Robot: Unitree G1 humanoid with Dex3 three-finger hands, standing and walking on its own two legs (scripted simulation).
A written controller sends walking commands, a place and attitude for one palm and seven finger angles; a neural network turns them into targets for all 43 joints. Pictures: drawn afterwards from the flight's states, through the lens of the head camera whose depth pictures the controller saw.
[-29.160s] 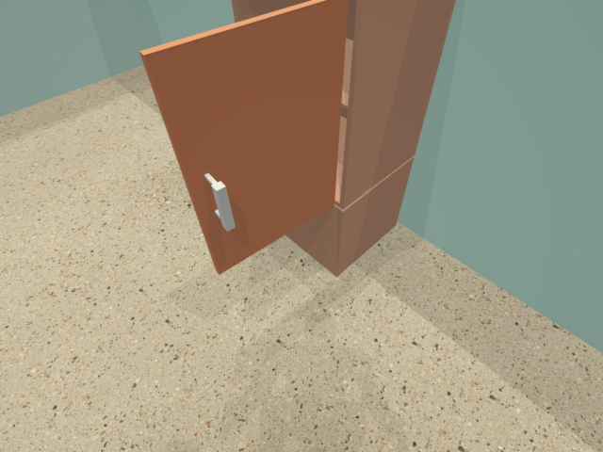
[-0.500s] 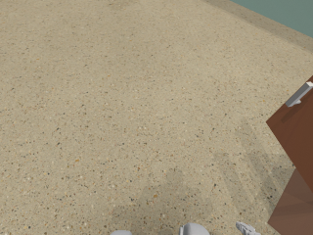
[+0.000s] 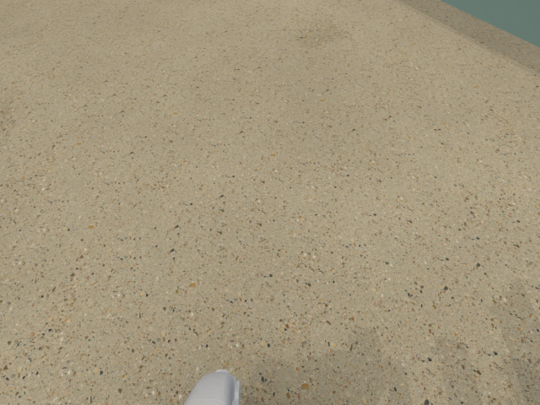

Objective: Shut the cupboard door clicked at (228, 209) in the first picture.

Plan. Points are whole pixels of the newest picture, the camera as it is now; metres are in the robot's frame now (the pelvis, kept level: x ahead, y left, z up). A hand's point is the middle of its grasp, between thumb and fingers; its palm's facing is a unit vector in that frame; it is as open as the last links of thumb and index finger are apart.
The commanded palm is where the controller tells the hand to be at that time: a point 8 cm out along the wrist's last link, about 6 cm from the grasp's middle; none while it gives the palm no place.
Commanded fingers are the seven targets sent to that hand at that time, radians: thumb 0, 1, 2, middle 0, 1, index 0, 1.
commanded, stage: walk to a spot facing it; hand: left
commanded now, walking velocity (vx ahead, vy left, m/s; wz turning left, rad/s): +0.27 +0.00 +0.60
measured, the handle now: out of the picture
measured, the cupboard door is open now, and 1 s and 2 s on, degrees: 58 58 58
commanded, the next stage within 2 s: turn to face it in 0.28 s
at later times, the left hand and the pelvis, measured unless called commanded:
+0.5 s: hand (111, 351) +0.23 +0.30 -0.17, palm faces +0.29 -0.94 -0.18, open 7.4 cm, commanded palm none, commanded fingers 0.00 0.90 0.90 -0.20 -0.30 -0.20 -0.30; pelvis +0.17 +0.09 +0.00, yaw +14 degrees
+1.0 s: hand (143, 302) +0.32 +0.28 -0.17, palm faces +0.04 -0.97 -0.22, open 7.3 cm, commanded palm none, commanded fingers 0.00 0.90 0.90 -0.20 -0.30 -0.20 -0.30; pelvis +0.30 +0.09 +0.00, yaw -1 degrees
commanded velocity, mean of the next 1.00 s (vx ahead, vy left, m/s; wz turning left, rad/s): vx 0.08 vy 0.00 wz -0.19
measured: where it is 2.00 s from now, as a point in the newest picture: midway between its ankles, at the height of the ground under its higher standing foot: (243, 351)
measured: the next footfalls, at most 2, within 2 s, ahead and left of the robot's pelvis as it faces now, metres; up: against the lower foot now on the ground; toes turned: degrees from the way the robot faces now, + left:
left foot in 0.18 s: +0.19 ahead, +0.13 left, +0.00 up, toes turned +14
right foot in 0.78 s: +0.33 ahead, +0.00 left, +0.00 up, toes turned +2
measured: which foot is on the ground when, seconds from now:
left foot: up 0.00-0.16, down 0.18-0.82, up 0.84-1.00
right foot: down 0.00-0.20, up 0.22-0.76, down 0.78-1.00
